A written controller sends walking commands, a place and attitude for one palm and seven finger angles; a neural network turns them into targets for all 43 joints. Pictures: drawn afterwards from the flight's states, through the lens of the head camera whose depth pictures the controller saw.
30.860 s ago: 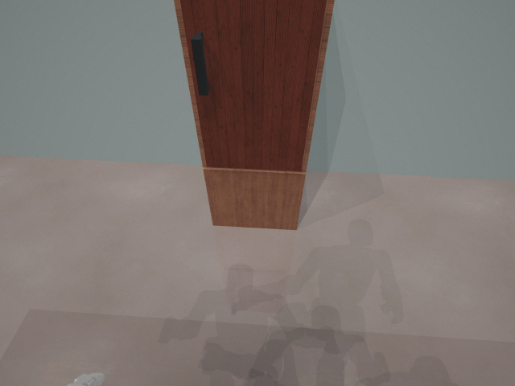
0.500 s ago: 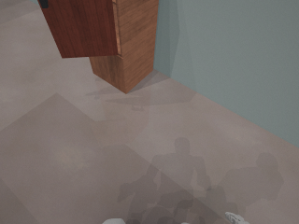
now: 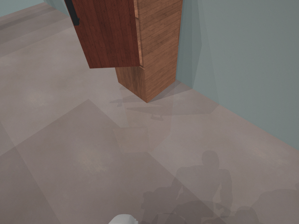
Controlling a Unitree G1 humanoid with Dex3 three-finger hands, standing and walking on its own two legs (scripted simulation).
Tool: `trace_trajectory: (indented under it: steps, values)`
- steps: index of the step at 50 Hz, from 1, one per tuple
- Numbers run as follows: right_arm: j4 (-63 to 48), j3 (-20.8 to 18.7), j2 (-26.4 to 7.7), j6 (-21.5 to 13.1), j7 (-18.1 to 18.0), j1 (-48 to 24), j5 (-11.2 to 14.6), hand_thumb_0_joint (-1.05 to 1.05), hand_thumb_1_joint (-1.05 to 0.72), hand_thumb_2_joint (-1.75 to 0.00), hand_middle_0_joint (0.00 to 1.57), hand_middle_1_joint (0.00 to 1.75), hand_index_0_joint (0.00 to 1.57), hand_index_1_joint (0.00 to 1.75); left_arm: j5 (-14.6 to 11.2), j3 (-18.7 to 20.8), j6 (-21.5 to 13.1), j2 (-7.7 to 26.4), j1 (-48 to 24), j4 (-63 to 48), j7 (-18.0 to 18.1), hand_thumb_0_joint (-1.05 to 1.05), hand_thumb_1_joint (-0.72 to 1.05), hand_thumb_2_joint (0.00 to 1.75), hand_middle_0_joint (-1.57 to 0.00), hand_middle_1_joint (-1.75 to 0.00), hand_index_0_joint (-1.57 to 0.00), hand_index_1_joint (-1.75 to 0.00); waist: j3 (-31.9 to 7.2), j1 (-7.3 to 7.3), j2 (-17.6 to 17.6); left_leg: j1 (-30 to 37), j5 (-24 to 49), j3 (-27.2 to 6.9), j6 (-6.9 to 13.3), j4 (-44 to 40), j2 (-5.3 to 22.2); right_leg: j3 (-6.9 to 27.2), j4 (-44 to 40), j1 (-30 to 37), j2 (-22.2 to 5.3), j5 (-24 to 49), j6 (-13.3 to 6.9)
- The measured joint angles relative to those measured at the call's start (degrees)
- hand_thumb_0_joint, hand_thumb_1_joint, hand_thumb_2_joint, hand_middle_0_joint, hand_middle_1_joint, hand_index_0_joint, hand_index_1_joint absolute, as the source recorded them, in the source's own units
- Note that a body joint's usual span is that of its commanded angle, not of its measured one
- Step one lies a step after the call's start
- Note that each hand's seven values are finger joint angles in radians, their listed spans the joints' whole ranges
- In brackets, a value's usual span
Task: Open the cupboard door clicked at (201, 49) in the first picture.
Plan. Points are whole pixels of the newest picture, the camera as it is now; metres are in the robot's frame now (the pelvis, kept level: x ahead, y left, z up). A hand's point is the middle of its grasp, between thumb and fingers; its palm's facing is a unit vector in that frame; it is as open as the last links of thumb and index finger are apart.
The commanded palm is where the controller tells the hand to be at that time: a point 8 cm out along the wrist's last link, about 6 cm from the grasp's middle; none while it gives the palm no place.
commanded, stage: take the last steps up to it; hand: left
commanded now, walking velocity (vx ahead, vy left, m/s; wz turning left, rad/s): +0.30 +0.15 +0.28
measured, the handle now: (72, 7) +1.10 +0.47 +0.07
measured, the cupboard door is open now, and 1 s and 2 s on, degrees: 46 46 46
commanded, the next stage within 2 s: come to a stop and stand still in 1.48 s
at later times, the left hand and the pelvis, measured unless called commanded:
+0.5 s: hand out of the picture +0.07 +0.30 -0.18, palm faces +0.17 -0.97 -0.19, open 7.4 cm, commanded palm none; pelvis +0.09 +0.11 +0.00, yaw +6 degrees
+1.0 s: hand (81, 157) +0.35 +0.29 -0.15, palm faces +0.15 -0.96 -0.22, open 7.0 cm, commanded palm none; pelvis +0.28 +0.10 +0.00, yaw +5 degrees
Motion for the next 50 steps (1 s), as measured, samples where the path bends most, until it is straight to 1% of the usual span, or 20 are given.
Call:
trace_trajectory:
  steps: [7,12,15,16,17,19,20,22,25,28,34,38,40,41,42,44,45,47,48,50]
  values:
    - [1.3,0.0,-0.1,-0.2,1.0,0.6,-0.3,0.0,-0.91,-0.9,0.2,0.3,0.2,0.3,0.4,0.5,-1.7,0.5,3.4,2.6,-0.7,0.01,0.92,0.9,-0.2,-0.3,-0.21,-0.3,-1.0,1.69,-1.8,1.1,1.6,2.5,-0.6,-8.2,2.3,-3.4,-4.7,3.6,-2.1,1.0,1.4]
    - [0.0,0.5,0.2,-0.9,1.9,-1.9,-0.2,0.0,-0.91,-0.9,0.2,0.3,0.2,0.3,0.9,1.1,-1.5,1.4,6.7,5.5,-1.2,0.01,0.91,0.9,-0.2,-0.3,-0.2,-0.3,-0.8,3.45,-3.7,3.0,1.9,4.5,0.3,-18.9,2.8,-4.6,-4.5,5.1,-4.8,-0.3,3.8]
    - [-1.8,1.0,0.4,-2.6,2.0,-3.0,-0.2,0.0,-0.91,-0.9,0.2,0.3,0.2,0.3,0.8,1.6,-0.7,2.2,8.9,7.4,-1.6,0.01,0.91,0.9,-0.2,-0.3,-0.2,-0.3,-1.0,3.91,-4.6,7.2,4.5,6.4,1.2,-29.1,2.4,-4.6,-0.9,4.9,-6.7,-3.1,5.8]
    - [-2.5,1.0,0.2,-3.5,1.8,-3.2,-0.3,0.0,-0.91,-0.9,0.2,0.3,0.2,0.3,0.6,1.7,-0.2,2.3,9.6,7.8,-1.8,0.01,0.91,0.9,-0.2,-0.3,-0.2,-0.3,-1.3,3.64,-4.2,8.0,7.2,6.4,2.2,-31.1,2.3,-4.2,2.6,3.6,-7.2,-5.1,5.2]
    - [-3.0,1.0,0.5,-4.4,1.3,-3.5,-0.5,0.0,-0.91,-0.9,0.2,0.3,0.2,0.3,0.5,1.8,0.6,2.6,9.5,8.4,-1.9,0.01,0.91,0.9,-0.2,-0.3,-0.2,-0.3,-1.0,3.38,-4.6,7.5,8.4,6.8,3.3,-29.4,1.8,-2.2,9.0,1.2,-7.5,-8.6,4.5]
    - [-3.6,1.3,1.3,-5.7,0.3,-3.0,-0.7,0.0,-0.91,-0.9,0.2,0.3,0.2,0.3,0.5,1.7,1.9,3.2,8.4,9.0,-1.7,0.01,0.91,0.9,-0.2,-0.3,-0.2,-0.3,-0.8,3.16,-4.8,7.9,6.9,7.5,4.7,-27.8,1.2,2.4,24.0,-5.3,-6.0,-11.7,2.9]
    - [-3.6,1.5,1.8,-6.0,-0.1,-2.3,-0.7,0.0,-0.91,-0.9,0.2,0.3,0.2,0.3,0.4,1.7,2.1,3.3,7.6,9.1,-1.7,0.01,0.91,0.9,-0.2,-0.3,-0.2,-0.3,-1.0,3.0,-4.7,8.9,6.5,7.8,5.1,-28.7,0.9,3.5,29.8,-8.4,-5.1,-10.5,2.3]
    - [-3.0,2.0,2.6,-6.4,-0.8,-0.4,-0.6,0.0,-0.91,-0.9,0.2,0.3,0.2,0.3,0.5,1.7,1.9,3.5,5.6,8.5,-1.8,0.01,0.91,0.9,-0.2,-0.3,-0.2,-0.3,-1.2,2.64,-4.5,11.8,7.1,8.0,5.2,-32.5,0.1,4.2,36.0,-13.3,-4.1,-6.5,1.8]
    - [-1.2,1.9,3.0,-7.1,-1.7,2.9,-0.3,-0.01,-0.93,-0.9,0.2,0.3,0.21,0.3,0.4,1.5,1.1,3.1,2.4,6.6,-2.0,0.01,0.91,0.9,-0.2,-0.29,-0.2,-0.3,-1.4,2.19,-4.0,16.3,8.9,8.3,6.0,-38.8,-1.2,4.3,36.9,-18.4,-3.4,-1.2,1.9]
    - [1.0,2.1,3.0,-7.2,-1.6,6.4,-0.3,-0.01,-0.94,-0.9,0.2,0.3,0.21,0.3,0.4,1.3,0.6,2.6,-0.8,4.7,-2.1,0.01,0.91,0.9,-0.19,-0.29,-0.2,-0.3,-1.7,1.56,-3.6,20.2,9.5,8.5,6.4,-43.3,-2.4,4.1,33.6,-21.3,-2.9,2.2,2.2]
    - [4.9,2.6,3.6,-7.0,-1.7,12.4,-0.7,0.0,-0.92,-0.9,0.2,0.3,0.2,0.3,0.2,0.8,0.9,1.4,-6.6,2.3,-2.4,0.01,0.91,0.9,-0.19,-0.29,-0.2,-0.3,-1.4,-0.78,-2.7,25.8,7.1,8.6,6.0,-46.2,-3.5,3.3,20.2,-20.5,-2.3,5.2,1.7]
    - [7.0,2.9,4.0,-6.8,-1.7,15.3,-1.0,0.0,-0.92,-0.9,0.2,0.3,0.2,0.3,0.1,0.5,0.7,0.7,-9.1,0.9,-2.6,0.01,0.91,0.9,-0.19,-0.29,-0.2,-0.3,-0.7,-2.38,-1.8,28.2,2.9,9.2,4.9,-44.3,-3.0,2.5,12.0,-16.6,-0.9,4.1,0.3]
    - [8.1,3.0,4.3,-6.6,-1.6,16.7,-0.8,0.0,-0.91,-0.9,0.2,0.3,0.2,0.3,0.2,0.3,-0.2,0.5,-9.7,0.1,-2.7,0.01,0.91,0.9,-0.2,-0.29,-0.2,-0.3,-0.4,-2.7,-1.2,27.8,-1.0,9.2,4.0,-39.2,-1.8,1.7,7.1,-12.4,0.5,4.4,-1.1]
    - [8.8,2.9,4.4,-6.3,-1.5,16.7,-0.4,0.0,-0.91,-0.9,0.2,0.3,0.2,0.3,0.2,0.4,-1.2,0.1,-10.0,-0.1,-2.6,0.01,0.91,0.9,-0.2,-0.3,-0.2,-0.3,0.1,-2.48,-0.6,25.7,-3.0,9.0,3.8,-33.0,-0.6,1.2,7.5,-11.7,1.2,3.2,-2.4]
    - [9.1,2.8,4.5,-5.9,-1.4,16.2,-0.1,0.0,-0.91,-0.9,0.2,0.3,0.2,0.3,0.1,0.3,-2.0,-0.1,-10.0,-0.2,-2.4,0.01,0.91,0.9,-0.2,-0.3,-0.2,-0.3,0.8,-2.49,-0.3,22.0,-4.7,7.7,3.6,-23.0,0.1,0.8,8.6,-11.2,1.5,2.0,-3.1]
    - [9.1,2.5,4.5,-5.1,-1.2,14.6,0.2,0.0,-0.91,-0.9,0.2,0.3,0.2,0.3,-0.4,0.2,-2.8,-0.6,-8.9,-0.2,-1.9,0.0,0.91,0.9,-0.2,-0.3,-0.2,-0.3,1.6,-2.34,-0.3,14.0,-4.1,4.8,3.4,-4.6,0.1,0.3,8.1,-8.9,1.7,1.0,-3.4]
    - [8.7,2.2,4.4,-4.8,-1.2,13.6,0.1,0.0,-0.91,-0.9,0.2,0.3,0.2,0.3,-0.5,0.1,-2.9,-0.9,-7.9,0.1,-1.6,0.0,0.91,0.9,-0.2,-0.3,-0.2,-0.3,1.6,-2.23,-0.2,10.4,-1.9,3.9,3.2,0.7,0.6,0.1,6.5,-7.4,2.0,1.3,-2.9]
    - [7.5,1.8,4.0,-4.4,-1.1,11.1,-0.1,0.0,-0.91,-0.9,0.2,0.3,0.2,0.3,-1.0,0.5,-3.3,-1.5,-5.6,1.1,-1.0,0.0,0.91,0.9,-0.2,-0.3,-0.2,-0.3,1.0,-2.11,-0.1,4.4,2.9,2.8,2.5,3.9,2.3,-0.1,2.2,-4.4,2.7,2.3,-2.8]
    - [6.7,1.7,4.0,-4.4,-1.0,10.0,-0.2,0.0,-0.91,-0.9,0.2,0.3,0.2,0.3,-1.5,1.6,-3.8,-1.3,-4.6,1.1,-0.3,-0.02,0.94,0.9,-0.2,-0.3,-0.2,-0.3,0.5,-1.92,-0.2,2.0,4.7,2.3,2.1,3.0,3.3,-0.3,0.0,-3.0,2.9,2.8,-2.8]
    - [5.3,1.3,3.9,-4.5,-0.7,7.9,-0.4,0.0,-0.91,-0.9,0.2,0.3,0.2,0.3,-1.0,2.2,-4.3,-0.1,-3.0,1.8,0.0,-0.04,0.96,0.9,-0.2,-0.3,-0.21,-0.3,-0.5,-1.44,-0.5,-1.6,7.5,2.0,1.3,-0.6,4.9,-0.5,-3.8,-0.6,3.2,3.7,-2.8]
